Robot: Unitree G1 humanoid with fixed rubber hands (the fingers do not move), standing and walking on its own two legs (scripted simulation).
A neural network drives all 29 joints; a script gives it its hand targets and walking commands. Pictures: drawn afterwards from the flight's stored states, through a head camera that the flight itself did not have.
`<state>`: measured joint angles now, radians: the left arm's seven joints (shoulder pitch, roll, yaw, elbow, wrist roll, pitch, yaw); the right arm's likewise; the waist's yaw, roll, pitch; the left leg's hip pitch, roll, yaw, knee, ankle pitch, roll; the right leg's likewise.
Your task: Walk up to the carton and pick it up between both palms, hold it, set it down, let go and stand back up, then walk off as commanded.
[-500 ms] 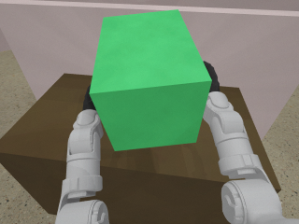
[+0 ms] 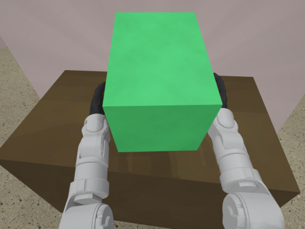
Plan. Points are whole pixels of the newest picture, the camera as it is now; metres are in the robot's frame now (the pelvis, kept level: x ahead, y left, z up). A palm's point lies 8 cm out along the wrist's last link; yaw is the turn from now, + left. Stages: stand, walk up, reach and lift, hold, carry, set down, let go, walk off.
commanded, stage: set down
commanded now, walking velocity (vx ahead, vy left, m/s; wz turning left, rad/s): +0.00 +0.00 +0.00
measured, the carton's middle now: (156, 81) +0.46 -0.01 +0.17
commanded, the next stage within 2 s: none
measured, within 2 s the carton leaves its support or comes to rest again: neither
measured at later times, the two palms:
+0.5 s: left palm (102, 119) +0.40 +0.15 +0.10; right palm (213, 108) +0.40 -0.16 +0.12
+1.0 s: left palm (104, 125) +0.41 +0.15 +0.06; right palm (208, 110) +0.40 -0.15 +0.10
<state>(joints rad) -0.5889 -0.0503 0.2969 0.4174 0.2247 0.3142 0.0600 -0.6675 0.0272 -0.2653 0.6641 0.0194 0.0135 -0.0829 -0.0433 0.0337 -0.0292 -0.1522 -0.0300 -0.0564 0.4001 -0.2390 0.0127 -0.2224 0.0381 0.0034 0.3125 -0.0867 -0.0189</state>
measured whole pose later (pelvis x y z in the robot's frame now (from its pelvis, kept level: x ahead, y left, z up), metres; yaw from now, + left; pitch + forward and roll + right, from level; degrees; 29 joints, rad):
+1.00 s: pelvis +0.02 +0.01 +0.00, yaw +0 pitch +2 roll -1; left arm -0.64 -0.02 0.31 0.79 0.22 0.09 0.07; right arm -0.67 0.07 -0.46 0.84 -0.26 -0.13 -0.04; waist -0.04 -0.07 -0.01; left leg -0.15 -0.03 -0.06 0.38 -0.26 0.02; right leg -0.22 0.04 0.00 0.29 -0.11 -0.01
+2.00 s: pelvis +0.07 +0.00 +0.01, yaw +0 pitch +10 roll -1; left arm -0.72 0.00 0.36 1.01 0.22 -0.10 0.06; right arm -0.69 0.10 -0.69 0.99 -0.41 -0.34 -0.02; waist -0.04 0.05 -0.03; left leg -0.24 -0.03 -0.06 0.37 -0.23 0.00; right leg -0.26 0.04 0.00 0.19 -0.09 -0.01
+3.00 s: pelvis +0.09 +0.04 +0.00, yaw +3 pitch +29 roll -4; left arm -0.73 0.08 0.08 1.11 0.10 -0.17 0.21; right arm -0.70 -0.05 -0.37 1.30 -0.03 -0.48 -0.09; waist -0.11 -0.03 -0.36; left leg -0.68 -0.02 -0.03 0.46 -0.17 -0.03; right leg -0.60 0.03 0.00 0.20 0.01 -0.07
